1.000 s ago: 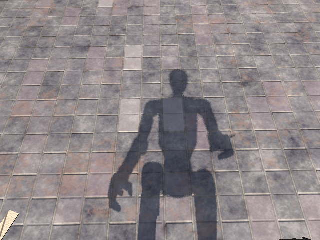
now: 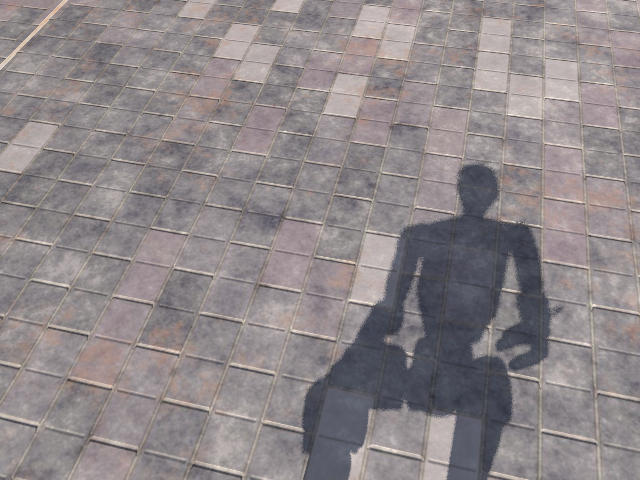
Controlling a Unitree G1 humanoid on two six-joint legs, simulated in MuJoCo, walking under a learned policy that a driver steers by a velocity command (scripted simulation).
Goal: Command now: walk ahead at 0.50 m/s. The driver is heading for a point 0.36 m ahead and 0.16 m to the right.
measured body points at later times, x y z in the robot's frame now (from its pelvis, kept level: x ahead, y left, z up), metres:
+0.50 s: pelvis +0.26 +0.04 +0.00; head +0.28 +0.04 +0.45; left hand +0.43 +0.26 -0.13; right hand +0.20 -0.22 -0.13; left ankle +0.22 +0.12 -0.75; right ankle +0.34 -0.13 -0.68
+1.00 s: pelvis +0.37 -0.01 -0.01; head +0.38 -0.02 +0.44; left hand +0.50 +0.20 -0.16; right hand +0.35 -0.25 -0.16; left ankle +0.41 +0.11 -0.74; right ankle +0.42 -0.10 -0.75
